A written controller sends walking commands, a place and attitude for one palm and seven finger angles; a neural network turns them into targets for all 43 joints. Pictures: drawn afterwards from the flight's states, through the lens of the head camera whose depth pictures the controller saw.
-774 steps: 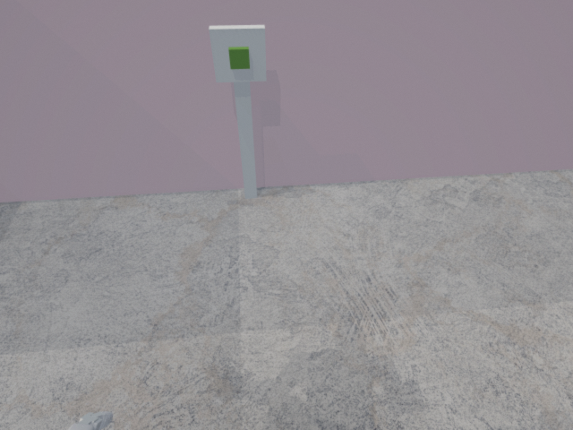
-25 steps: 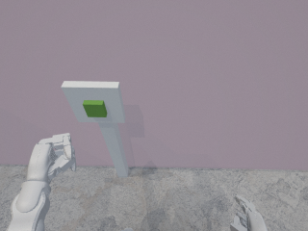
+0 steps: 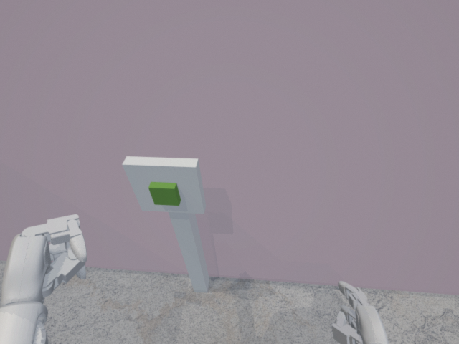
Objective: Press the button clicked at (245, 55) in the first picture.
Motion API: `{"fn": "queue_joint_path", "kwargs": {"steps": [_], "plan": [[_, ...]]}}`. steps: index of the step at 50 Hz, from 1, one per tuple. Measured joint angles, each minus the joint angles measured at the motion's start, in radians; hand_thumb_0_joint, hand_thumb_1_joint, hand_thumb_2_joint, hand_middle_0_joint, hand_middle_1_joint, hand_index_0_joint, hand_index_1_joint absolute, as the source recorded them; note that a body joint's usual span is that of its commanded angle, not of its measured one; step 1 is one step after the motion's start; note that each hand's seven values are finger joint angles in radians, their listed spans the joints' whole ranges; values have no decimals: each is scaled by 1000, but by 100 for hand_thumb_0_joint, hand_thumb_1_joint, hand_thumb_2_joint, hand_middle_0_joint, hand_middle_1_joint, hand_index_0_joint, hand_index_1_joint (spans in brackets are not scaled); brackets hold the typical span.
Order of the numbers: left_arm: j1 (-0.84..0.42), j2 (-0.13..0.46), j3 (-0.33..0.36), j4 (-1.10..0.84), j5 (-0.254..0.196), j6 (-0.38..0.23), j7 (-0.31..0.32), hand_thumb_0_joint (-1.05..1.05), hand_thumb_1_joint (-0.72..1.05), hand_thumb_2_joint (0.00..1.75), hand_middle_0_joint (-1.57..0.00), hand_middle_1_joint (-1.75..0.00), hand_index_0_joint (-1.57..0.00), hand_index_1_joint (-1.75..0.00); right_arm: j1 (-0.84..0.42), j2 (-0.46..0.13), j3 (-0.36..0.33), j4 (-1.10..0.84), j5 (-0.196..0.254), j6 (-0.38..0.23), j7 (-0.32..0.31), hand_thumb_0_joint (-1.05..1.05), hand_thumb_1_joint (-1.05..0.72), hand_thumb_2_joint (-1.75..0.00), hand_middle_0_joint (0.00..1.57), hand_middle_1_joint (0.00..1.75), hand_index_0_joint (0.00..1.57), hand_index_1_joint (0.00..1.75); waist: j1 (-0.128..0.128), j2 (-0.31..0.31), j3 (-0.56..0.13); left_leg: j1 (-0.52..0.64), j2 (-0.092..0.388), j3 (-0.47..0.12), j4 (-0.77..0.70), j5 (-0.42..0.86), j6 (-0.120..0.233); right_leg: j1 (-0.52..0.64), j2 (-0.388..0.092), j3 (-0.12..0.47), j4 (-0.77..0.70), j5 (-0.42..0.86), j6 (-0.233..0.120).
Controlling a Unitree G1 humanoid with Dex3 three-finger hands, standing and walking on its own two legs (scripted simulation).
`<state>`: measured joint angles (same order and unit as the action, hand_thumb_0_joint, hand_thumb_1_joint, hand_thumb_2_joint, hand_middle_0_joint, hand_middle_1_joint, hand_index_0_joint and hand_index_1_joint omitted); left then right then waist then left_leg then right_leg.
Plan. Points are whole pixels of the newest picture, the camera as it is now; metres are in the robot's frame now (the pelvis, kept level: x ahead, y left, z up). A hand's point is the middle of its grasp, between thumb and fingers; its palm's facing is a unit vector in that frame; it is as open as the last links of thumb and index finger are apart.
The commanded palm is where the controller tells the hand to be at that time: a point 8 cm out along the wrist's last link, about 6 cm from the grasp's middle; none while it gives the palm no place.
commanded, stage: draw the hand back to the body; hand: left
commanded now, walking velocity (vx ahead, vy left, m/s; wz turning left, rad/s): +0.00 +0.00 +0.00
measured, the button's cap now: (165, 193) +0.47 +0.23 -0.05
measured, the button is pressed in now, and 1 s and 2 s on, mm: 0 0 0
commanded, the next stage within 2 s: step back with the hand held close in 0.40 s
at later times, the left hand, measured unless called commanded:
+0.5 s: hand (63, 268) +0.16 +0.23 +0.16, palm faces +0.38 -0.84 -0.40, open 3.1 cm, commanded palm +0.12 +0.27 +0.18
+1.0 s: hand (35, 283) +0.14 +0.26 +0.15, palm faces +0.28 -0.82 -0.49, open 3.1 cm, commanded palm +0.08 +0.30 +0.18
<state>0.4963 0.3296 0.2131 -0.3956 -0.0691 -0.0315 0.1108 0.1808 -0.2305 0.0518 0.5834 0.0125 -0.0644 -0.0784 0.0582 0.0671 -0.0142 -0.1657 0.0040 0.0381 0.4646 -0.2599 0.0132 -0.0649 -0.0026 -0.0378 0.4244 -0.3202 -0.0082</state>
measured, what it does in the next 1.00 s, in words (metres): shifts its weight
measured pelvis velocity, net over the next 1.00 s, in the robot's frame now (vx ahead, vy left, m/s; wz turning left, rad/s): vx -0.06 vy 0.02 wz -0.03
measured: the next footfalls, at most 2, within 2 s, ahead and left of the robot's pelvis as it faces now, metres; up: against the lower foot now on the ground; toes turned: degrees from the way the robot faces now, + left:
right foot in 1.74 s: -0.23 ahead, -0.10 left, +0.00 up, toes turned -2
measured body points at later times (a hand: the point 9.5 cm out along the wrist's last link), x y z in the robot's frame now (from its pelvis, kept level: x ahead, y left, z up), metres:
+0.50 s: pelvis -0.02 -0.01 +0.00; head -0.04 -0.03 +0.45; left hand +0.14 +0.27 +0.18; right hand +0.17 -0.23 -0.08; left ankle +0.00 +0.11 -0.74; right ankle -0.06 -0.11 -0.74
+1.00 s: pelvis -0.06 +0.02 +0.00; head -0.03 +0.02 +0.45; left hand +0.12 +0.30 +0.18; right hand +0.12 -0.22 -0.08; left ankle +0.00 +0.11 -0.74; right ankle -0.06 -0.11 -0.74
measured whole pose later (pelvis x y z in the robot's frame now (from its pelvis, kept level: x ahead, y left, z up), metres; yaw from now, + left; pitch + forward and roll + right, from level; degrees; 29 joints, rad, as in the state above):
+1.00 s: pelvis -0.06 +0.02 +0.00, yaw -2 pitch +1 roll -1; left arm 0.64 0.41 0.36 -0.57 -0.06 -0.17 0.12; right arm 0.17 -0.22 0.00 0.54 0.01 0.01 -0.08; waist 0.00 0.02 0.04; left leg -0.31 0.00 0.07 0.47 -0.17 0.05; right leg -0.23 -0.01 -0.01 0.45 -0.23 0.02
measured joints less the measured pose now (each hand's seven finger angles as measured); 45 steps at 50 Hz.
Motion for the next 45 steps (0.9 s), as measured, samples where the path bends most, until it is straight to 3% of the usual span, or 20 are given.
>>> {"fn": "queue_joint_path", "kwargs": {"steps": [10,27,36,45], "plan": [[64,18,79,-111,-4,-43,-6,2,89,90,-130,-150,-130,-150,9,-7,-22,23,-5,-15,-1,2,-90,-90,20,30,20,30,11,14,8,30,11,0,-18,10,-6,34,12,1,-30,18,-6],[47,3,64,-80,0,-58,-12,2,89,90,-130,-150,-130,-150,14,-1,-28,42,-11,-38,-15,2,-90,-90,20,30,20,30,4,4,27,48,22,2,-38,37,-11,52,24,4,-54,49,-13],[96,13,104,-98,17,-109,-7,2,89,90,-130,-150,-130,-150,-8,-13,-42,-8,-14,46,3,2,-90,-90,20,30,20,30,-46,-1,19,-61,21,10,-19,54,3,-57,20,11,-43,73,2],[140,76,133,-161,8,-124,3,2,89,90,-130,-150,-130,-150,-9,-4,-59,-33,-3,87,-2,2,-90,-90,20,30,20,30,-59,-32,45,-115,1,30,-12,76,25,-132,-2,28,1,81,24]]}}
